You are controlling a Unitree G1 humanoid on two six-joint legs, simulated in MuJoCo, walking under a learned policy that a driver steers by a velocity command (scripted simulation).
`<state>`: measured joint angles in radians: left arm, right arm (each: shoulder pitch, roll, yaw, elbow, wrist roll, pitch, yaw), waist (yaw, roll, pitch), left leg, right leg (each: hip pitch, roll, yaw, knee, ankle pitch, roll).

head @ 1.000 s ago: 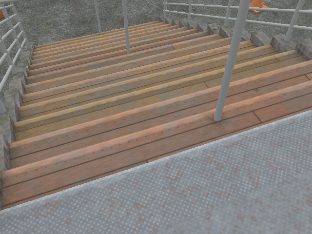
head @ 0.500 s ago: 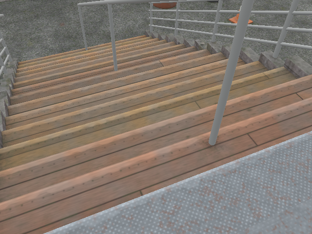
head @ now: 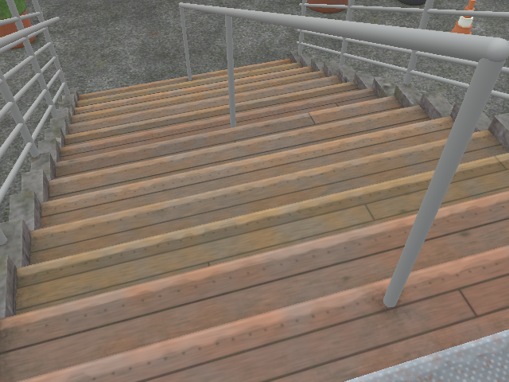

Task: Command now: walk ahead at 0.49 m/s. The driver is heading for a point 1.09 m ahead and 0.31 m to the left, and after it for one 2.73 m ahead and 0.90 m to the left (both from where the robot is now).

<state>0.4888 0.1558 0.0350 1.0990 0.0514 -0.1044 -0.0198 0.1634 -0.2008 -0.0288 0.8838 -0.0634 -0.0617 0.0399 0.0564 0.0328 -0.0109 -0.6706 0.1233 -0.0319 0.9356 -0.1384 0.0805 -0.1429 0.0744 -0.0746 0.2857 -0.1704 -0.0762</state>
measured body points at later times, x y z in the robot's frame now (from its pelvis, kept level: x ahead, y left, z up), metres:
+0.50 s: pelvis +0.25 +0.06 +0.00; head +0.26 +0.08 +0.45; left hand +0.34 +0.32 -0.14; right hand +0.20 -0.18 -0.13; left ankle +0.22 +0.11 -0.75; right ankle +0.33 -0.10 -0.68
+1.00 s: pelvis +0.54 -0.03 -0.15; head +0.55 -0.03 +0.30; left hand +0.67 +0.23 -0.25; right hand +0.45 -0.27 -0.28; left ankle +0.25 +0.11 -0.69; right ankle +0.63 -0.14 -0.89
